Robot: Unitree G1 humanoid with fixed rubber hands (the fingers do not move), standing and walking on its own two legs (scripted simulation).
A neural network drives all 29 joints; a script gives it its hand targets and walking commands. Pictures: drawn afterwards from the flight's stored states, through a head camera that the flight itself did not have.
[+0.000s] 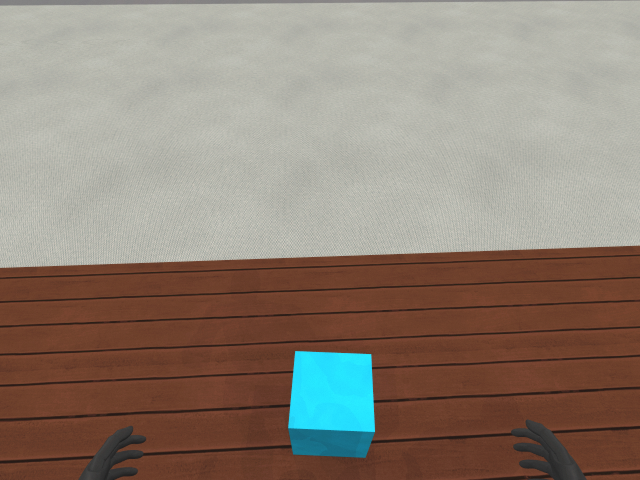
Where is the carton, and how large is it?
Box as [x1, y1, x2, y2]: [288, 351, 374, 457]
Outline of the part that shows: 295,351 288,425 293,454 365,457 374,432 370,354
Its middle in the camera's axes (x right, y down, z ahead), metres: +0.03 +0.46 +1.09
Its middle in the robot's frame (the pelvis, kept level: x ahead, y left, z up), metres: +0.43 -0.02 -0.65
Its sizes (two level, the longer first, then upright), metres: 0.210 0.200 0.250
